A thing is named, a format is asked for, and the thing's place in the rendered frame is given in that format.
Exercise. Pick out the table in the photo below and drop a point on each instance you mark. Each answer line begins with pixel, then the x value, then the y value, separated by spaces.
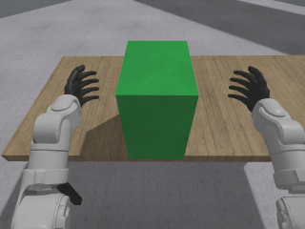
pixel 222 128

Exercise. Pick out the right robot hand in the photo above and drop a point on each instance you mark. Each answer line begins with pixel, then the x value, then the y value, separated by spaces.
pixel 257 87

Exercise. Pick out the right robot upper arm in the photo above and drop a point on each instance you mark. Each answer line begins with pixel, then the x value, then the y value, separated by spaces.
pixel 290 212

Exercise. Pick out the left robot upper arm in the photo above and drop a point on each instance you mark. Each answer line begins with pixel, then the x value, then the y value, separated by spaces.
pixel 43 211

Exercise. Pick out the left robot hand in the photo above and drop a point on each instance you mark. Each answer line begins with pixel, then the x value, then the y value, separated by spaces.
pixel 75 85

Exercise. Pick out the robot left forearm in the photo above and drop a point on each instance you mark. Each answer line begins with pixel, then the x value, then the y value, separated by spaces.
pixel 49 147

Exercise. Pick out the robot right forearm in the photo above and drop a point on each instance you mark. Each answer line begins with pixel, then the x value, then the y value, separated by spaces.
pixel 285 141

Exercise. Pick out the carton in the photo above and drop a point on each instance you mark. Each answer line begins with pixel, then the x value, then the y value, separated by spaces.
pixel 156 97

